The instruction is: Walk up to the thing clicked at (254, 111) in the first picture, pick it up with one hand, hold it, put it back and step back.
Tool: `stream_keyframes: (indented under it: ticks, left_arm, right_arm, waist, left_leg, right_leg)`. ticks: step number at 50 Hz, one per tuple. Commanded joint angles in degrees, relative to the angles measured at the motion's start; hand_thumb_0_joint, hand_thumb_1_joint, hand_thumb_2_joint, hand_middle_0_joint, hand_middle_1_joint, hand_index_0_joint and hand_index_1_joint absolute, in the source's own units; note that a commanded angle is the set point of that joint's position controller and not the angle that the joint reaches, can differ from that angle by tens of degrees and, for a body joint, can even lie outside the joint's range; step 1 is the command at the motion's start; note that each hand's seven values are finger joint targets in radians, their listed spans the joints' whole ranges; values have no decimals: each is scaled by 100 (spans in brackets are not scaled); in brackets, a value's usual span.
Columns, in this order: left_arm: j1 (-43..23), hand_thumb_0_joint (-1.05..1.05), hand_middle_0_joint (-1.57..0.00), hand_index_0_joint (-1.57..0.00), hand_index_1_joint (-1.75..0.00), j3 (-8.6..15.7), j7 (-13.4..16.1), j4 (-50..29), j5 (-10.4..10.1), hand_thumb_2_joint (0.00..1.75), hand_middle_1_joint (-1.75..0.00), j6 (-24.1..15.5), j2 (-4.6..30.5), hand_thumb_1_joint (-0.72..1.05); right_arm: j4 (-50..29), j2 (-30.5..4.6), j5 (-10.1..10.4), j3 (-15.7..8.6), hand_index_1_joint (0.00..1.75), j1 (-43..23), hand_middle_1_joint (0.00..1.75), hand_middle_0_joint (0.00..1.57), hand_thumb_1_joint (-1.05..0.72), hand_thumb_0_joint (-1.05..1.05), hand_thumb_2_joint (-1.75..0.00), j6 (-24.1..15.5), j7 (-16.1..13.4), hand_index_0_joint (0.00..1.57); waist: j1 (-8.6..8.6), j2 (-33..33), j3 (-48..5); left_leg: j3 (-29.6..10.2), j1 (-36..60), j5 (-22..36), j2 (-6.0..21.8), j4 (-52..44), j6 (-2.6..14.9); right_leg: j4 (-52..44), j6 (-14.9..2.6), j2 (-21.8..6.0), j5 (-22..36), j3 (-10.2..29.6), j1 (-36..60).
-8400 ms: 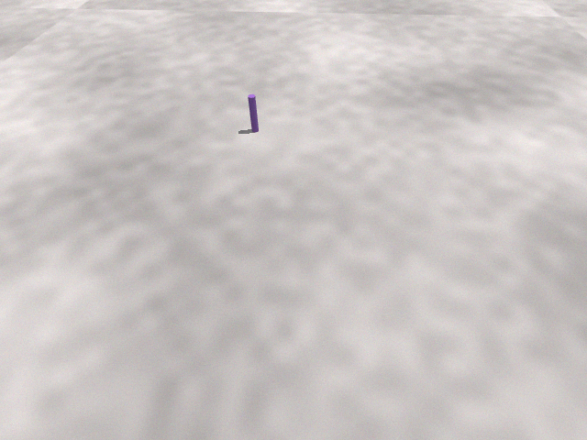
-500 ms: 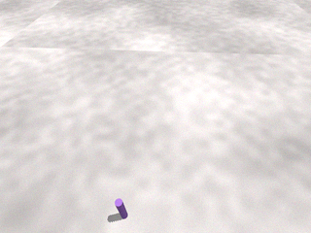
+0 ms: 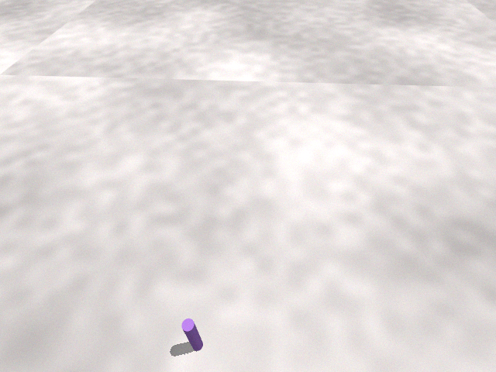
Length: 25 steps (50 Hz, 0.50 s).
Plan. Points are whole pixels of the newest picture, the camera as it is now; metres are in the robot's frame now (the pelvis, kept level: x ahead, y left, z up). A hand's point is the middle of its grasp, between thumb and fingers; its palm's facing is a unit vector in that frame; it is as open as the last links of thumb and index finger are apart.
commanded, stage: stand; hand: left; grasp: from the side
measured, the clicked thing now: (193, 335) +0.40 +0.22 -0.67
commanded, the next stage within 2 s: go down in 0.48 s
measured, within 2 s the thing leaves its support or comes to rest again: neither
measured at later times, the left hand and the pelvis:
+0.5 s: hand out of the picture +0.08 +0.25 -0.16, palm faces -0.03 -0.94 -0.34, open 7.4 cm; pelvis +0.01 +0.00 +0.00, yaw +0 degrees
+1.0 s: hand out of the picture +0.15 +0.27 -0.17, palm faces +0.04 -0.94 -0.35, open 14.7 cm; pelvis -0.01 +0.01 -0.03, yaw +0 degrees
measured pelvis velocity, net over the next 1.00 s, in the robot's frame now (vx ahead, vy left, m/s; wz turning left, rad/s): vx -0.01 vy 0.01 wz -0.01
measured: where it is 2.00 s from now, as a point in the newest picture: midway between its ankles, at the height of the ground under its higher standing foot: outside the picture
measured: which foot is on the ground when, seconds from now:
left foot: down 0.00-1.00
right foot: down 0.00-1.00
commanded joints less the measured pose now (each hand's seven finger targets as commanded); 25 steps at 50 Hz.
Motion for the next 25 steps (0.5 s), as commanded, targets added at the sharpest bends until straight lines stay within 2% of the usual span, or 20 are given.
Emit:
stream_keyframes:
  ticks: [1, 8, 18, 25]
  left_arm:
    - [-214, 0, -20, -20, -30, 245, 77, -328, -23, 90, -30, -100, 1230, 90]
    - [-218, 0, -20, -20, -30, 239, 76, -328, -21, 90, -30, -102, 1223, 90]
    - [-214, 0, -20, -20, -30, 240, 79, -331, -26, 90, -30, -102, 1188, 90]
    - [-217, 0, -20, -20, -30, 253, 79, -334, -33, 90, -30, -107, 1239, 90]
  right_arm:
    - [-337, -1210, -9, -223, 30, -228, 30, 20, -90, 0, -90, -110, -72, 20]
    - [-337, -1214, -10, -219, 30, -244, 30, 20, -90, 0, -90, -114, -70, 20]
    - [-350, -1262, -4, -228, 30, -240, 30, 20, -90, 0, -90, -105, -74, 20]
    - [-362, -1222, -12, -218, 30, -210, 30, 20, -90, 0, -90, -121, -74, 20]
  waist:
    - [-25, 8, -397]
    - [-9, 6, -391]
    - [-7, 117, -401]
    - [4, 8, -481]
  left_leg:
    - [-588, 97, 950, 699, -229, 131]
    - [-593, 117, 1076, 716, -221, 130]
    - [-557, 112, 913, 689, -192, 142]
    - [-567, 220, 1274, 736, -166, 143]
  right_leg:
    - [-275, -134, -729, 822, 623, -34]
    - [-269, -137, -734, 967, 629, -1]
    - [-313, -126, -753, 884, 651, -3]
    - [-216, -146, -753, 1162, 629, 77]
